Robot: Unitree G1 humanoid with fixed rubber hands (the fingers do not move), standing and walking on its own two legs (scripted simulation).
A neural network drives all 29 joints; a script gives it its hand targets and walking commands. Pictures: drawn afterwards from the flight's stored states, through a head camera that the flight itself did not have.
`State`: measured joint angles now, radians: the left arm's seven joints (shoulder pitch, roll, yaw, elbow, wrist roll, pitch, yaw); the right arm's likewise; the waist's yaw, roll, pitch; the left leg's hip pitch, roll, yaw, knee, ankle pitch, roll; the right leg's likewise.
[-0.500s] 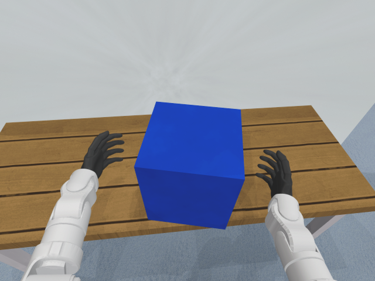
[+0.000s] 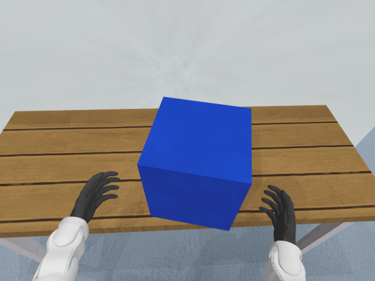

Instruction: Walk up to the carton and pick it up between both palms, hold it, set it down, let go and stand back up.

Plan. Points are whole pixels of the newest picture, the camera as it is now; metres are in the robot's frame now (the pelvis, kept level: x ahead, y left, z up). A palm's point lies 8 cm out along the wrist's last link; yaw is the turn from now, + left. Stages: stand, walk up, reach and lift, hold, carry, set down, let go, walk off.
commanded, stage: set down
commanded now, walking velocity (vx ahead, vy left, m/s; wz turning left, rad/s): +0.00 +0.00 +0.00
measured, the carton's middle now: (197, 166) +0.38 +0.03 -0.01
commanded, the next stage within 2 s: let go in 1.44 s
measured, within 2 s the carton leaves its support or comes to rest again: neither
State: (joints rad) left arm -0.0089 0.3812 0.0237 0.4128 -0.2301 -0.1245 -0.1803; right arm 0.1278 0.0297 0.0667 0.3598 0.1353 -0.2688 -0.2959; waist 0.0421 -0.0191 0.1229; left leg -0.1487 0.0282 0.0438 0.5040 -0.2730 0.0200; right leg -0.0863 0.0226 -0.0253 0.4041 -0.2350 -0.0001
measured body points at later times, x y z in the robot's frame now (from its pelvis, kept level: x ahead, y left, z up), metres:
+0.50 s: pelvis +0.01 +0.00 +0.00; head +0.01 +0.02 +0.45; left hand +0.22 +0.26 -0.03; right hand +0.22 -0.18 -0.03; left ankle +0.01 +0.10 -0.74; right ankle -0.01 -0.12 -0.74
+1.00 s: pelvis +0.02 -0.02 +0.00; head +0.00 -0.02 +0.45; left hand +0.19 +0.22 -0.07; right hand +0.19 -0.23 -0.07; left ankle +0.01 +0.10 -0.74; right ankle +0.00 -0.12 -0.74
